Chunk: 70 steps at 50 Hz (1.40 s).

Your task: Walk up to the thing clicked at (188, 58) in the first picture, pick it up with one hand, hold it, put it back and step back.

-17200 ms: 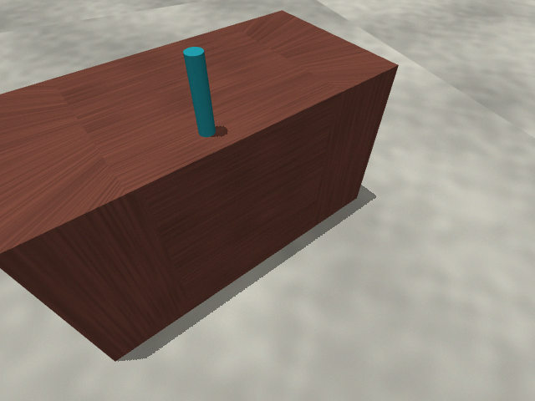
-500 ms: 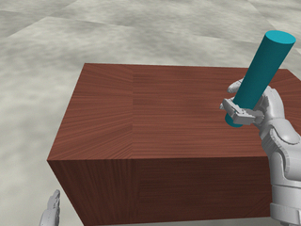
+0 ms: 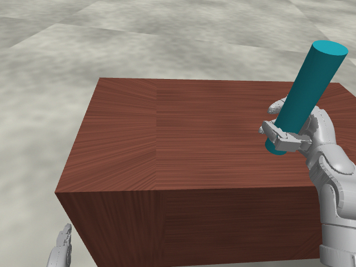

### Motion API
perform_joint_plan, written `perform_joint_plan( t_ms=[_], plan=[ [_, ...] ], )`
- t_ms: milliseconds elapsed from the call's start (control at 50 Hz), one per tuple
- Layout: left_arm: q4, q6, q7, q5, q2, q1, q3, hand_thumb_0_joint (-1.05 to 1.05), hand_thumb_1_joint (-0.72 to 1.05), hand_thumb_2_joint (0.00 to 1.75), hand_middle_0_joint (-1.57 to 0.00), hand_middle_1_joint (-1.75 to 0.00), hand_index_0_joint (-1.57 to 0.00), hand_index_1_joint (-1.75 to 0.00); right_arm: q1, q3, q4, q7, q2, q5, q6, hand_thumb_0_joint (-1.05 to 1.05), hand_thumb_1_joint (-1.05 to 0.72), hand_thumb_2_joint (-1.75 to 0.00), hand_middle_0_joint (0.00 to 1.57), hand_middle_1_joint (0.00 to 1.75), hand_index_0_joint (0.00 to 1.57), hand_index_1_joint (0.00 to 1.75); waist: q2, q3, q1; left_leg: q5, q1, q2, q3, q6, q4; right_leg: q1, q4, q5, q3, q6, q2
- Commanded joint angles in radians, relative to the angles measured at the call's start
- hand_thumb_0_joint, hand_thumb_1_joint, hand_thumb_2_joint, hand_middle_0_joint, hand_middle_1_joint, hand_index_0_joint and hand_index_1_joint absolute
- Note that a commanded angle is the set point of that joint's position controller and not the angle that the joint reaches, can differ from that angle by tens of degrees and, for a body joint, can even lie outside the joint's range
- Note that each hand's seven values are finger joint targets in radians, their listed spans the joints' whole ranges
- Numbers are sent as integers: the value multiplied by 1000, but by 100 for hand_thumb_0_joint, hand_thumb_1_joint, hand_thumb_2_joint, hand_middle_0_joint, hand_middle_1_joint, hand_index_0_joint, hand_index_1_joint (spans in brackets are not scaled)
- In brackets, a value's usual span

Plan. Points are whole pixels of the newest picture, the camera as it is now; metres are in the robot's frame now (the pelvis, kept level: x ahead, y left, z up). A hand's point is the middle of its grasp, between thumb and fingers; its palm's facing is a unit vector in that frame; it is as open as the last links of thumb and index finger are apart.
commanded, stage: hold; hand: right
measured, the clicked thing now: (297, 107) +0.32 -0.18 +0.26
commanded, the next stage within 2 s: crouch in 1.74 s
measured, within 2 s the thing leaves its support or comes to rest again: neither
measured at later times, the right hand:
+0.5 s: hand (276, 131) +0.32 -0.16 +0.21, palm faces +0.02 +1.00 -0.03, open 5.9 cm
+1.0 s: hand (276, 130) +0.32 -0.16 +0.20, palm faces +0.04 +1.00 -0.02, open 5.9 cm
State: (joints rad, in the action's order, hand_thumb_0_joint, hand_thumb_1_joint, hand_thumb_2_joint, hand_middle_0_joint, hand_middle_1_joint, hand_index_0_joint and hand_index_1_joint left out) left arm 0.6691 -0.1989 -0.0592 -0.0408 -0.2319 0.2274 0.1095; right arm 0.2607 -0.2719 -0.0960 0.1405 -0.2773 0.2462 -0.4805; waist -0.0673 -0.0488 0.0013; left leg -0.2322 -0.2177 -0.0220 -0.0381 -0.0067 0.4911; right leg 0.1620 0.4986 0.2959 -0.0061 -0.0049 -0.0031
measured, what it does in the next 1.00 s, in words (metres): stands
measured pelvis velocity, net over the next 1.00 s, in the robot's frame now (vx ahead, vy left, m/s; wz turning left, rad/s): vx -0.01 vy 0.00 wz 0.00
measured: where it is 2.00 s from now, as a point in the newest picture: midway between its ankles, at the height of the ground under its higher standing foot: outside the picture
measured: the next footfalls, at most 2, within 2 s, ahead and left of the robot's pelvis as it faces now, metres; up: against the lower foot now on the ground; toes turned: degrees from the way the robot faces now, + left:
none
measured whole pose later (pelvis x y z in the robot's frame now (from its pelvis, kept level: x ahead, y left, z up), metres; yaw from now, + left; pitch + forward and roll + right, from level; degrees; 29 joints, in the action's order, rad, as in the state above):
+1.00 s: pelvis -0.01 +0.00 +0.00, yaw +0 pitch -3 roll +0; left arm 0.67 -0.22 -0.06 -0.04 -0.23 0.23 0.10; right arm 0.26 -0.26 -0.10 0.11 -0.26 0.24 -0.47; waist -0.07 -0.04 0.00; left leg -0.22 -0.21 -0.02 -0.04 0.00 0.48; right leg 0.16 0.49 0.28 -0.01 0.00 0.00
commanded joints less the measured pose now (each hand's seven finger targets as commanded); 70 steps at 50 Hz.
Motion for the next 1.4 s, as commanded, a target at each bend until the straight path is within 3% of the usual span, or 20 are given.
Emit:
perform_joint_plan(
  t_ms=[0, 120, 160, 180, 260, 320, 420, 460, 540, 600, 640, 680, 820, 860, 940, 1040, 1120, 1220, 1300, 1380],
  plan=[
    [-164, -57, 1, -3, -134, -139, 46, 0, -55, 5, -5, -5, -5, -5, 413, -85, -293, -11, -211, 16, 93, 0, -61, -134, 141, 146, 142, 146, 9, -231, -11, 233, 79, 15, -20, 10, -52, -57, -63, -274, -11, -7, 1],
    [-158, -59, 7, -2, -101, -158, 14, 0, -55, 5, -5, -5, -5, -5, 400, -62, -264, -6, -177, 18, 87, 0, -58, -133, 139, 144, 140, 144, 54, -194, 1, 199, 73, 13, -23, 4, -69, -41, -68, -221, -11, -13, -1],
    [-157, -60, -1, -3, -154, -162, 63, 0, -55, 5, -5, -5, -5, -5, 399, -104, -268, -10, -221, 25, 87, 0, -61, -134, 140, 145, 142, 145, 73, -184, -4, 188, 70, 15, -22, 1, -72, -38, -71, -210, -11, -16, 0],
    [-146, -58, 2, -4, -123, -153, 33, 0, -55, 5, -5, -5, -5, -5, 402, -63, -256, -3, -184, 21, 81, 0, -57, -134, 140, 145, 141, 145, 60, -162, 7, 181, 57, 13, -20, 1, -75, -35, -73, -198, -9, -16, -2],
    [-141, -63, 9, -5, -97, -158, 7, 0, -55, 5, -5, -5, -5, -5, 396, -70, -242, -3, -186, 20, 83, 0, -60, -133, 140, 144, 141, 144, 46, -169, -7, 149, 61, 15, -25, 4, -78, -26, -87, -171, -12, -15, -1],
    [-177, -71, 6, -4, -122, -156, 29, 0, -55, 5, -5, -5, -5, -5, 436, -46, -258, -3, -169, 19, 92, 0, -60, -134, 141, 146, 142, 146, 67, -195, 9, 167, 63, 18, -23, 4, -74, -51, -86, -185, -13, -14, 3],
    [-147, -78, -1, -1, -156, -160, 68, 0, -55, 5, -5, -5, -5, -5, 494, -99, -304, -24, -235, 20, 106, 0, -60, -133, 141, 145, 142, 145, 30, -203, -7, 182, 66, 16, -19, 7, -71, -57, -78, -210, -13, -11, 3],
    [-166, -81, 4, 2, -116, -153, 28, 0, -55, 6, -5, -5, -5, -5, 459, -51, -290, -30, -179, 13, 106, 0, -61, -133, 141, 144, 141, 144, 26, -186, 0, 150, 63, 16, -22, 8, -75, -40, -87, -173, -12, -10, 1],
    [-139, -76, 5, 1, -98, -169, 15, 0, -55, 5, -5, -5, -5, -5, 425, -88, -223, -34, -201, 16, 95, 0, -61, -134, 142, 146, 143, 146, 53, -181, -18, 151, 74, 12, -20, 2, -81, -21, -77, -174, -8, -15, -4],
    [-135, -74, 6, 3, -102, -173, 11, 0, -55, 5, -5, -5, -5, -5, 447, -54, -238, -30, -175, 12, 84, 0, -58, -134, 140, 145, 141, 145, 48, -176, -7, 140, 64, 9, -13, 1, -87, -25, -81, -156, -3, -17, -9],
    [-139, -74, 0, 1, -154, -157, 58, 0, -54, 5, -5, -5, -5, -5, 430, -88, -221, -33, -213, 14, 79, 0, -58, -135, 142, 147, 143, 147, 50, -156, -3, 153, 64, 14, -15, 6, -82, -20, -83, -171, -8, -14, -2],
    [-151, -72, 7, 1, -103, -144, 15, 0, -55, 5, -5, -5, -5, -5, 445, -54, -243, -22, -172, 13, 78, 0, -60, -133, 140, 144, 141, 144, 59, -198, 2, 173, 72, 12, -16, 2, -79, -42, -75, -189, -4, -15, -4],
    [-196, -74, 0, -1, -164, -163, 64, 0, -55, 5, -5, -5, -5, -5, 455, -121, -265, -35, -238, 19, 81, 0, -61, -132, 140, 143, 141, 143, 84, -178, -6, 128, 65, 10, -13, -2, -93, -31, -85, -142, -3, -20, -7],
    [-184, -76, 5, 1, -103, -141, 9, 0, -55, 6, -5, -5, -5, -5, 482, -69, -310, -35, -192, 17, 95, 0, -62, -131, 140, 143, 140, 143, 54, -173, 0, 109, 58, 11, -13, 1, -93, -30, -87, -123, -3, -20, -7],
    [-166, -76, 6, -2, -77, -137, -8, 0, -55, 6, -5, -5, -5, -5, 382, -54, -227, -34, -162, 11, 92, 0, -57, -133, 140, 145, 141, 145, 52, -188, -5, 157, 62, 13, -19, 1, -80, -36, -82, -174, -5, -17, -5],
    [-180, -77, 1, 4, -156, -165, 58, 0, -55, 5, -5, -5, -5, -5, 437, -69, -306, -47, -200, 3, 102, 0, -63, -132, 140, 143, 141, 143, 39, -192, 1, 179, 71, 12, -19, 6, -77, -45, -82, -200, -10, -11, -2],
    [-160, -76, 4, 1, -83, -148, -4, 0, -56, 6, -5, -5, -5, -5, 431, -36, -271, -47, -152, 11, 107, 0, -61, -133, 140, 144, 141, 144, 71, -173, 3, 170, 70, 14, -21, 1, -79, -37, -79, -187, -9, -14, -1],
    [-157, -67, 1, 2, -142, -138, 53, 0, -55, 5, -5, -5, -5, -5, 427, -81, -261, -48, -205, 11, 100, 0, -59, -132, 139, 143, 140, 143, 39, -190, 1, 182, 73, 13, -18, 2, -76, -41, -77, -201, -6, -12, -2],
    [-153, -65, 6, 0, -127, -140, 42, 0, -55, 5, -5, -5, -5, -5, 409, -106, -271, -48, -222, 13, 99, 0, -62, -131, 140, 143, 141, 143, 49, -163, -12, 160, 74, 13, -17, 2, -84, -21, -78, -178, -4, -16, -4],
    [-149, -62, 9, -5, -92, -107, 11, 0, -56, 6, -5, -5, -4, -5, 400, -64, -270, -28, -170, 22, 91, 0, -59, -134, 141, 146, 142, 146, 61, -202, -5, 245, 85, 17, -21, 5, -66, -58, -68, -277, -10, -11, 5]
  ],
)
